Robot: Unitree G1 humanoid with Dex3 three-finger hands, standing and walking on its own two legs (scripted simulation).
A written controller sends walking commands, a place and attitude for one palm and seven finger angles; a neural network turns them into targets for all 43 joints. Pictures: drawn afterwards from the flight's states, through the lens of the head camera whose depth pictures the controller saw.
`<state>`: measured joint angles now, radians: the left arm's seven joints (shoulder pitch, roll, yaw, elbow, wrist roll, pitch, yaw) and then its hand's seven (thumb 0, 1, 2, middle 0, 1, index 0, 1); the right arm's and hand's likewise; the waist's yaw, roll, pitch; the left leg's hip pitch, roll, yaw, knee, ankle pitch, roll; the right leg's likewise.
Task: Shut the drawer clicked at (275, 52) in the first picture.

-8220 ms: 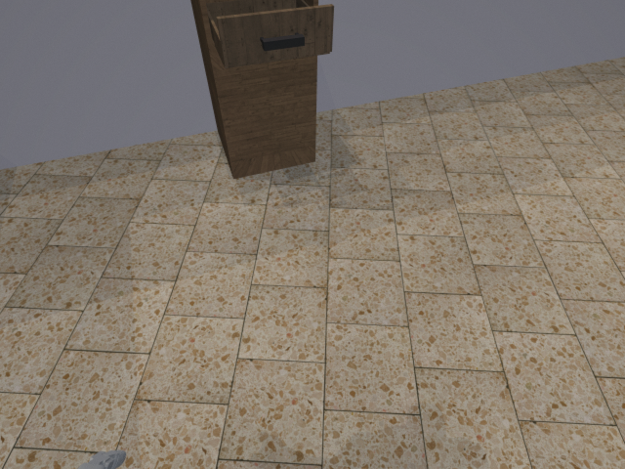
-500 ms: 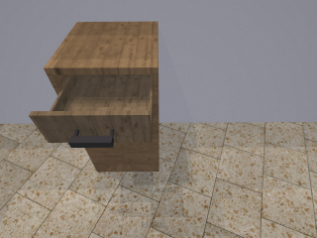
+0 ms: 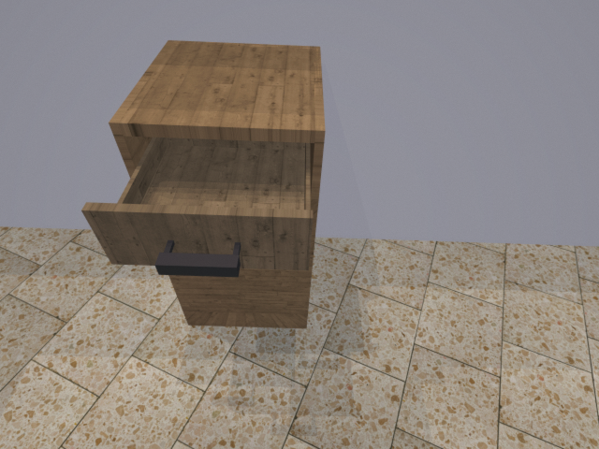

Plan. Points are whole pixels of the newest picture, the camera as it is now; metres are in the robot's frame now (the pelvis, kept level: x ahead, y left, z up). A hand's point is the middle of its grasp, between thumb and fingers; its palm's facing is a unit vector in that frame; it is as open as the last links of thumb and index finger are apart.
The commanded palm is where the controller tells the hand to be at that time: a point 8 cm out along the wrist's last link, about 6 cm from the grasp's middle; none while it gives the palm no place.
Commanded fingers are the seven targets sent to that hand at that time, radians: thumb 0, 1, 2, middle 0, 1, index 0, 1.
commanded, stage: look again from close up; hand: left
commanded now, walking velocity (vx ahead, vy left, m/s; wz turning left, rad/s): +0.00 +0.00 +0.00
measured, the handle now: (201, 255) +0.43 +0.20 -0.03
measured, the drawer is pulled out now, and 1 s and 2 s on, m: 0.22 0.22 0.22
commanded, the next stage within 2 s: shuffle to correct the standing spot in 0.12 s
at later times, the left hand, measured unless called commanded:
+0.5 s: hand out of the picture -0.04 +0.17 -0.18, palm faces +0.04 -0.99 -0.15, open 7.4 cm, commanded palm none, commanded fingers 0.00 0.90 0.90 -0.20 -0.30 -0.20 -0.30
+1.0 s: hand out of the picture +0.06 +0.18 -0.17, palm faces -0.01 -0.98 -0.20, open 7.3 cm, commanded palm none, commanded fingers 0.00 0.90 0.90 -0.20 -0.30 -0.20 -0.30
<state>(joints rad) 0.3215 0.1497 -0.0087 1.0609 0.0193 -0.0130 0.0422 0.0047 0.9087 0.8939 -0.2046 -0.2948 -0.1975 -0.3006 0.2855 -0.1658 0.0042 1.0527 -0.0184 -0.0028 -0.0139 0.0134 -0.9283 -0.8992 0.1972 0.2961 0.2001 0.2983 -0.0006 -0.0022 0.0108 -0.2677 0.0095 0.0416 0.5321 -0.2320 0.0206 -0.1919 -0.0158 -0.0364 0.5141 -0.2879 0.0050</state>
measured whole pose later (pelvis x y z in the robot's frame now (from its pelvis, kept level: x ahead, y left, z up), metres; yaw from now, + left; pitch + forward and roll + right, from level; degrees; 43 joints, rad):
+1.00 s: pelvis +0.04 +0.01 +0.00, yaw -2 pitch -1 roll +0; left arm 0.30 0.15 0.00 1.06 0.01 -0.01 0.05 0.02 0.93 0.89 -0.20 -0.29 -0.20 -0.30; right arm 0.27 -0.14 0.00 1.12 -0.01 -0.01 -0.04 0.02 -0.93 -0.90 0.20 0.30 0.20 0.30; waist 0.00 -0.02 0.04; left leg -0.19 0.00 0.09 0.49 -0.28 0.03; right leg -0.18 -0.04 -0.05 0.50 -0.31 0.01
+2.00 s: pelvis +0.04 +0.00 +0.01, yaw -2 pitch -1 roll +0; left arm 0.29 0.14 -0.02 1.12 0.01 -0.02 0.03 0.00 0.91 0.89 -0.20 -0.29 -0.20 -0.30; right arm 0.26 -0.15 0.03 1.15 -0.01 -0.02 -0.02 0.01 -0.92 -0.90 0.20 0.30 0.20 0.30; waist 0.01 -0.01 0.04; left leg -0.17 0.01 0.08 0.43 -0.24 0.01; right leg -0.16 -0.02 -0.06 0.45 -0.27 -0.01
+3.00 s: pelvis +0.00 -0.03 -0.06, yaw +0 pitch +11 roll +0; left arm 0.30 0.23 0.15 0.03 -0.27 -0.28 -0.23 0.01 0.89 0.89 -0.82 -0.96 -0.81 -0.96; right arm 0.27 -0.21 0.04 0.59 0.03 -0.20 -0.06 0.01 -0.90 -0.90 0.20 0.30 0.21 0.30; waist -0.01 0.05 -0.10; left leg -0.76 0.06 0.00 1.01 -0.43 -0.03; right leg -0.72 0.00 -0.12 1.00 -0.48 -0.06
